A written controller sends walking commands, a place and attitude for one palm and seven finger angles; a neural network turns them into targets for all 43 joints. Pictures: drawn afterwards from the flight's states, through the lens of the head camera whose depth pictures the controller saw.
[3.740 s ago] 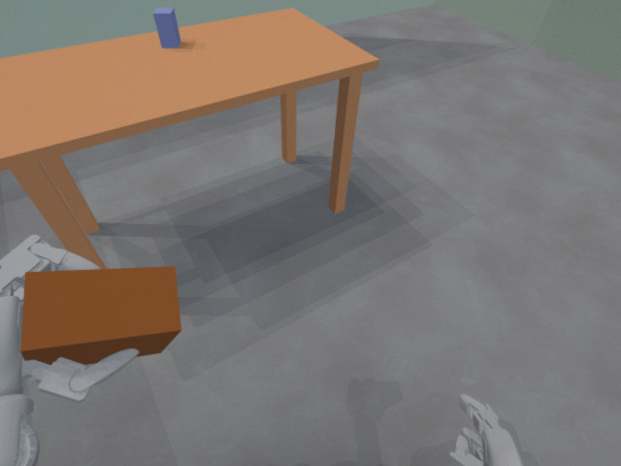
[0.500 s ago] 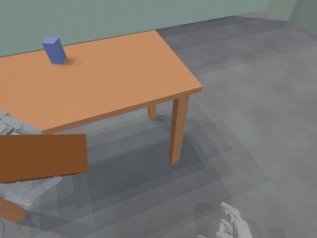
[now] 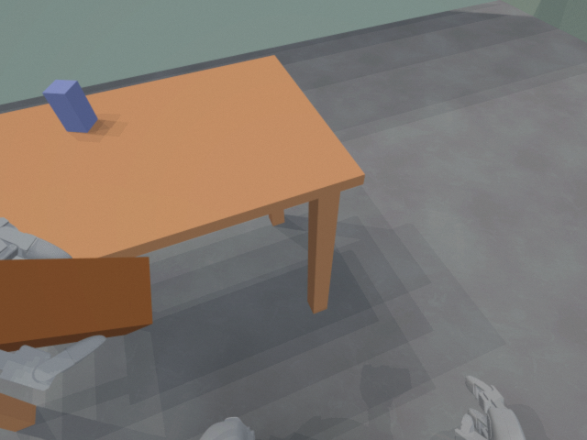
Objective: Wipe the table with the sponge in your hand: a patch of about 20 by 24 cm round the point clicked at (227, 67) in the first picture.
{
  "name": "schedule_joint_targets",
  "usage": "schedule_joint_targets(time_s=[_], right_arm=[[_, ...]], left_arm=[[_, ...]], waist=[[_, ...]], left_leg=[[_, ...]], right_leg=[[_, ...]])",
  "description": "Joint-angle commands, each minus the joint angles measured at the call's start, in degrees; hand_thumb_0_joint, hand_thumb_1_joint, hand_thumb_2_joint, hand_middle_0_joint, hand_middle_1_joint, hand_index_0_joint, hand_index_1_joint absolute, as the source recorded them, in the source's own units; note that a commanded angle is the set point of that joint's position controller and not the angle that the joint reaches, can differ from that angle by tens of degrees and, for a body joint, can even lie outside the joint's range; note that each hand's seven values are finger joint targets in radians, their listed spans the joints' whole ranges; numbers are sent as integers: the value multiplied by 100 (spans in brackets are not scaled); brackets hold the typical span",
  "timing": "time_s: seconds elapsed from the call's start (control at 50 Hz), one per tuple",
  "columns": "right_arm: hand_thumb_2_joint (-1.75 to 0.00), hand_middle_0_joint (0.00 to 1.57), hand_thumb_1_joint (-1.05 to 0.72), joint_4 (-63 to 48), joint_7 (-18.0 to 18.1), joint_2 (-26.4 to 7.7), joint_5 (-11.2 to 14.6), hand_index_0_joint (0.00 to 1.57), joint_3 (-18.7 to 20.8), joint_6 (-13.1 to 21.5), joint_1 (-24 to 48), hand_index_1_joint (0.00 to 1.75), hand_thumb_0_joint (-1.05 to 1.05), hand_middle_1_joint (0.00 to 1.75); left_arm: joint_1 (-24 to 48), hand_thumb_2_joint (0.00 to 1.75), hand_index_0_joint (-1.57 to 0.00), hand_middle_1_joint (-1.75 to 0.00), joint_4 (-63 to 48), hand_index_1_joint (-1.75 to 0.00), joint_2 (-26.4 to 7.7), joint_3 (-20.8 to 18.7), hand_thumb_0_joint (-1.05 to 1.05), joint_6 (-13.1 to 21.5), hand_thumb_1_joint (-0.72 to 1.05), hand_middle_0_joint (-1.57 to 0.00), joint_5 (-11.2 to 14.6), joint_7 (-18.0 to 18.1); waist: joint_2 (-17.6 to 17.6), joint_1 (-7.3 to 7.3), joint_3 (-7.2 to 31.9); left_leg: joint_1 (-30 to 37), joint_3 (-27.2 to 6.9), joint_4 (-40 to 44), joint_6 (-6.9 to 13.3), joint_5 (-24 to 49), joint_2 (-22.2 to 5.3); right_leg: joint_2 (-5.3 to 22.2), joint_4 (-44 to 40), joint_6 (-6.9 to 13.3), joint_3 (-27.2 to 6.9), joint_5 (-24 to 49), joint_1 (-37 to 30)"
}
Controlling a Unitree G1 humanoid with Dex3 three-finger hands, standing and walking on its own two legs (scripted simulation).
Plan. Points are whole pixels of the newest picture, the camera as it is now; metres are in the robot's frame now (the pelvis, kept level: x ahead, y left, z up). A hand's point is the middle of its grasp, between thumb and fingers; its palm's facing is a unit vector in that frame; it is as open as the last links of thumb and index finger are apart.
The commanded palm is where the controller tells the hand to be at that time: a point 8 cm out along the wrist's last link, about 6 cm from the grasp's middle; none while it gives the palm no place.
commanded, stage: take the last steps up to it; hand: left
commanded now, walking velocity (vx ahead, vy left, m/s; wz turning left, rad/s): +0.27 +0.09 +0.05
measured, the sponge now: (93, 302) +0.22 +0.21 +0.16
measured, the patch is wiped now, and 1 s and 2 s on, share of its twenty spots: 0.00 0.00 0.00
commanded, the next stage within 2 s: come to a stop and stand still in 0.90 s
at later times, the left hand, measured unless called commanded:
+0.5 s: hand (56, 232) +0.29 +0.26 +0.18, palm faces +0.41 -0.77 -0.50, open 10.4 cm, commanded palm +0.24 +0.30 +0.17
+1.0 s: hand (98, 200) +0.34 +0.24 +0.17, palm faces +0.40 -0.78 -0.47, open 10.4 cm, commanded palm +0.29 +0.28 +0.17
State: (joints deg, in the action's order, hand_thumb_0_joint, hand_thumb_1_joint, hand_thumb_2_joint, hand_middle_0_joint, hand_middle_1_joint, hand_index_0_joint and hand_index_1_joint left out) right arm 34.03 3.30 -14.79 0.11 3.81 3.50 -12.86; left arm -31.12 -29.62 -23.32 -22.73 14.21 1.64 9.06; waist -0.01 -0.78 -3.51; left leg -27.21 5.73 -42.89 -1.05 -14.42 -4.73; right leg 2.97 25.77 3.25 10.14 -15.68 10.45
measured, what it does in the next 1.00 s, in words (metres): walks ahead: left foot, then right foot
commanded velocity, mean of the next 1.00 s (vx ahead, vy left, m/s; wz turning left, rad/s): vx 0.19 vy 0.07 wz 0.01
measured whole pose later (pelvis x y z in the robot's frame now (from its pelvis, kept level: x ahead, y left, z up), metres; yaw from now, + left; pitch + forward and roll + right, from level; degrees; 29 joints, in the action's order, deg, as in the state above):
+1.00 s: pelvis +0.14 +0.00 -0.01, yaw +1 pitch +0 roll +2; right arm 33.5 3.3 -14.0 0.2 2.9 2.8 -13.0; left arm -31.1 -30.9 -22.8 -21.9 12.8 1.8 10.0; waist -0.7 -0.5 -2.8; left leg -17.3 7.0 -31.7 -0.3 -14.8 -1.7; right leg 2.2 29.5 3.1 8.9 -16.8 13.1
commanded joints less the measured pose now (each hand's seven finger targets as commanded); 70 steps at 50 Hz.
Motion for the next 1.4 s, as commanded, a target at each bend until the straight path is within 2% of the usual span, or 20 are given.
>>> schedule_joint_targets(time_s=[0.0,0.08,0.12,0.16,0.28,0.48,0.5,0.54,0.56,0.64,0.7,0.9,0.96,1.02,1.06,1.14,1.3,1.32,1.34,1.38], right_arm=[[-90,20,-90,-893,49,-248,-7,20,0,331,384,30,0,30],[-90,20,-90,-870,153,-330,2,20,0,333,342,30,0,30],[-90,20,-90,-923,132,-437,21,20,-12,365,332,30,0,30],[-90,20,-90,-832,117,-263,-82,20,-191,439,533,30,0,30],[-90,20,-90,-697,-60,-255,-12,20,-109,608,407,30,0,30],[-90,20,-90,-635,137,-321,51,20,-139,442,503,30,0,30],[-90,20,-90,-637,136,-307,61,20,-144,418,541,30,0,30],[-90,20,-90,-726,107,-84,44,20,-208,371,625,30,0,30],[-90,20,-90,-741,97,-213,23,20,-195,436,797,30,0,30],[-90,20,-90,-588,11,-223,-1,20,-181,295,820,30,0,30],[-90,20,-90,-693,30,-190,-41,20,-155,221,747,30,0,30],[-90,20,-90,-943,6,-245,2,20,-33,217,450,30,0,30],[-90,20,-90,-928,69,-301,5,20,-7,203,423,30,0,30],[-90,20,-90,-975,112,-419,15,20,-70,202,457,30,0,30],[-90,20,-90,-859,119,-272,-114,20,-182,290,532,30,0,30],[-90,20,-90,-777,-10,-279,-90,20,-194,483,451,30,0,30],[-90,20,-90,-787,-87,-268,-13,20,-249,459,519,30,0,30],[-90,20,-90,-402,-95,-745,-496,20,132,769,-28,30,0,30],[-90,20,-90,-239,-41,-87,-195,20,-54,633,95,30,0,30],[-90,20,-90,-626,-81,-196,-2,20,-110,759,117,30,0,30]], left_arm=[[605,130,-120,-160,-832,-160,-724,-494,0,167,10,-120,38,186],[1469,130,-120,-160,-1029,-160,-741,-226,0,175,10,-120,-22,191],[1690,130,-120,-160,-1258,-160,-743,-235,0,289,10,-120,-20,211],[1688,130,-120,-160,-1146,-160,-1139,-407,0,329,10,-120,-129,162],[434,130,-120,-160,-1933,-160,-804,-547,0,287,10,-120,12,66],[916,130,-120,-160,-550,-160,-501,-313,0,13,10,-120,4,31],[1079,130,-120,-160,-569,-160,-498,-236,0,-4,10,-120,-41,36],[1310,130,-120,-160,-714,-160,-831,-295,0,-30,10,-120,-137,81],[1548,130,-120,-160,-895,-160,-928,-362,0,-13,10,-120,-56,108],[1222,130,-120,-160,-1449,-160,-1117,-645,0,202,10,-120,-71,89],[508,130,-120,-160,-1368,-160,-1054,-813,0,290,10,-120,-30,138],[-13,130,-120,-160,-888,-160,-750,-689,0,156,10,-120,94,209],[512,130,-120,-160,-1097,-160,-685,-394,0,115,10,-120,58,196],[961,130,-120,-160,-1254,-160,-752,-279,0,163,10,-120,39,182],[1256,130,-120,-160,-1339,-160,-934,-300,0,226,10,-120,-51,139],[1296,130,-120,-160,-1818,-160,-833,-222,0,97,10,-120,-74,149],[577,130,-120,-160,-1008,-160,-577,-346,0,-122,10,-120,60,93],[6288,130,-120,-160,-1586,-160,-5037,-3544,0,296,10,-120,-649,-123],[5332,130,-120,-160,253,-160,-3366,-2276,0,78,10,-120,-369,-380],[2953,130,-120,-160,1345,-160,-1321,-864,0,-81,10,-120,3,-482]], waist=[[-1030,194,797],[-179,21,666],[1717,15,886],[1530,37,702],[1229,115,1003],[802,70,861],[510,82,897],[-1593,108,1050],[-1486,164,880],[-240,67,808],[-174,54,998],[-964,167,1136],[-524,54,1045],[902,120,868],[1275,112,719],[1275,119,920],[978,53,863],[114,533,433],[40,209,870],[-517,204,1190]], left_leg=[[433,327,758,139,0,138],[2064,203,1808,321,154,116],[3139,-2467,2511,1181,841,-1561],[2353,-2978,2806,1461,822,-1888],[2096,-1158,2574,1161,1720,-1164],[1621,-428,1822,705,504,-974],[1296,-296,1292,601,239,-805],[-511,136,-1266,197,-1536,348],[-877,-398,-2172,75,-1797,323],[-755,-658,-2562,-89,-660,40],[-507,-412,-1766,-81,-344,93],[416,131,820,85,-268,260],[1569,134,1778,173,245,300],[2454,-1947,2300,944,1993,-1319],[2243,-2444,2651,1131,2727,-1699],[2304,-1116,2284,723,3585,-1157],[1512,-667,2065,411,1904,-958],[-10,-125,750,278,1371,-571],[1149,-19,408,171,666,-34],[1392,-100,1353,88,332,375]], right_leg=[[1495,-639,461,-1222,1418,-599],[990,531,105,-915,233,451],[-21,2838,-317,-358,-1794,2045],[169,4162,-287,-900,-1859,2261],[176,3399,-466,-602,-626,2101],[-238,251,-515,60,-184,346],[-84,-167,-433,-170,100,-137],[1864,-827,487,-3291,1254,-1176],[2327,-995,707,-3661,1507,-966],[1740,-726,531,-2035,2259,-601],[1509,-659,427,-1373,3125,-746],[1444,-414,432,-1410,2374,-958],[1194,-10,160,-1290,1290,-254],[50,1342,-380,-650,-917,1207],[12,2414,-385,-881,-1684,1508],[-121,1914,-427,-791,-704,1012],[-305,-161,-503,-514,220,-259],[203,-278,-117,-1636,1595,-335],[780,-713,436,-1862,2246,121],[703,-302,56,-1821,3380,-404]])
